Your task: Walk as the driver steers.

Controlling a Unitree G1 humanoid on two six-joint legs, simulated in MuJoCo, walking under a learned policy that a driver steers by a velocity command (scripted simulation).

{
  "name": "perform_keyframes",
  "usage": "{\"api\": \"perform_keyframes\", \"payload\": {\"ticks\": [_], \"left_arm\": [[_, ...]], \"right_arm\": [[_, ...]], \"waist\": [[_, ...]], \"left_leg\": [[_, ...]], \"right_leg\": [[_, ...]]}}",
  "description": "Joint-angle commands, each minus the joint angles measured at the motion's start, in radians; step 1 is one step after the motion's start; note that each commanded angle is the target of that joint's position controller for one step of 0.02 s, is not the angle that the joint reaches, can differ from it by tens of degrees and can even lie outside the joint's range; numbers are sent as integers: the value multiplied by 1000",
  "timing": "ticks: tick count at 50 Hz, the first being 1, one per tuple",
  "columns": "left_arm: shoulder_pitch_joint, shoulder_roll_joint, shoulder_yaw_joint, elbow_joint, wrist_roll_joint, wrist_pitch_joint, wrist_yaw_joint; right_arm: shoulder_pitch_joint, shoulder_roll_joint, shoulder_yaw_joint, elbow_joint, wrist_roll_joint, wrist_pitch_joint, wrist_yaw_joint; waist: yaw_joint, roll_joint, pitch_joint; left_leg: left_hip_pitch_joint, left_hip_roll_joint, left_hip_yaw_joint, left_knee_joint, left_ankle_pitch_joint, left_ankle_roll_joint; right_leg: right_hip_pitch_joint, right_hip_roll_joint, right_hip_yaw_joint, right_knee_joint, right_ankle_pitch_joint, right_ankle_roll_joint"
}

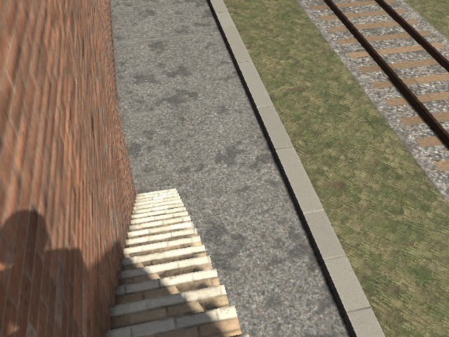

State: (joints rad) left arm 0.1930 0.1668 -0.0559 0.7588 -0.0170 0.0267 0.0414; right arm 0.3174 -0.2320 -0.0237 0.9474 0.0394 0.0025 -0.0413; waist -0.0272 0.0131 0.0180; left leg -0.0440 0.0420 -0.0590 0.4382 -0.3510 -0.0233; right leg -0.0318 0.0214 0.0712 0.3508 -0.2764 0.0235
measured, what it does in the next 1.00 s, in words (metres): stands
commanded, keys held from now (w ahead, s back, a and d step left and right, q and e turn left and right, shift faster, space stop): w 0.68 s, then no key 0.32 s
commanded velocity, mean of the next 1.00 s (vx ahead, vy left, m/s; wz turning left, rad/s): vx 0.42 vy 0.00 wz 0.00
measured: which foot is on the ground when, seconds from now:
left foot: down 0.00-1.00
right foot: down 0.00-1.00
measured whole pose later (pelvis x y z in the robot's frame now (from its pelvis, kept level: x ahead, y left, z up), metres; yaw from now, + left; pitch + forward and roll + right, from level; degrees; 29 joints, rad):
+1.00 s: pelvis -0.04 -0.01 +0.01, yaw -1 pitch -2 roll -1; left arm 0.30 0.21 -0.06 0.71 0.00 0.08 0.05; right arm 0.39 -0.29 -0.03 0.96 0.03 0.00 0.01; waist 0.00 0.01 0.03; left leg -0.01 0.05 -0.05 0.24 -0.19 -0.04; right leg -0.02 0.02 0.09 0.19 -0.13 0.02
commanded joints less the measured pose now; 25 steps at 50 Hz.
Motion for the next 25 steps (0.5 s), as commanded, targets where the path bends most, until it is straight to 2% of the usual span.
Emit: {"api": "perform_keyframes", "payload": {"ticks": [1,2,3,7,8,11,12,19,20,21,25], "left_arm": [[-29,70,11,-82,6,-8,0],[-17,72,10,-80,10,-6,2],[-31,76,9,-89,13,3,7],[-59,76,4,-121,21,16,10],[-61,82,7,-133,15,18,14],[-76,79,2,-156,20,21,14],[-89,77,1,-170,17,23,13],[-96,87,-8,-219,26,30,12],[-113,86,-11,-231,29,30,15],[-120,82,-12,-242,28,31,15],[-119,91,-17,-265,32,34,15]], "right_arm": [[54,-138,-26,-35,-1,-2,-4],[48,-146,-26,-34,-6,-4,-2],[35,-134,-21,-45,-3,-10,1],[5,-147,-18,-59,-4,-18,13],[3,-137,-12,-67,-8,-19,12],[-18,-149,-9,-83,-12,-21,15],[-31,-152,-7,-94,-11,-22,18],[-59,-156,7,-126,-23,-25,30],[-71,-145,13,-144,-24,-25,31],[-76,-151,12,-148,-22,-27,34],[-88,-155,16,-167,-30,-31,42]], "waist": [[-1,0,10],[1,13,10],[0,9,16],[5,-8,-12],[9,-32,-18],[8,-14,-23],[9,-14,-25],[9,-5,-37],[11,-32,-39],[13,-22,-37],[15,2,-27]], "left_leg": [[-13,24,-26,-29,550,29],[-24,21,-20,-20,531,34],[-33,20,-20,-28,548,40],[-24,25,-23,-23,584,45],[-26,30,-28,-22,570,43],[-23,33,-29,-28,582,38],[-25,35,-28,-27,592,40],[-22,46,-39,-56,581,31],[-15,51,-47,-63,576,19],[-16,53,-49,-77,569,14],[-28,56,-53,-111,517,7]], "right_leg": [[10,-30,24,0,447,-53],[19,-40,36,1,442,-49],[26,-37,32,10,447,-50],[41,-42,36,20,474,-44],[49,-43,35,18,460,-43],[51,-49,44,15,467,-37],[54,-48,43,18,478,-34],[58,-59,59,-1,475,-21],[56,-53,48,-7,459,-14],[53,-55,55,-11,457,-9],[51,-66,69,-34,427,-1]]}}
Keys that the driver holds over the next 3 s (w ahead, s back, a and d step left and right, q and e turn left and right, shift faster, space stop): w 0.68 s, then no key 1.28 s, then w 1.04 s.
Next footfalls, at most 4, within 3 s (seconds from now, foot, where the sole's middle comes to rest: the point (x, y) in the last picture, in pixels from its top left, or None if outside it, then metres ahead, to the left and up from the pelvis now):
none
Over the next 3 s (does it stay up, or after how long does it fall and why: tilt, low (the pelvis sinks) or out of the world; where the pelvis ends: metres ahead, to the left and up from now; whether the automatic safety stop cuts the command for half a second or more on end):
stays up -0.02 -0.01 0.01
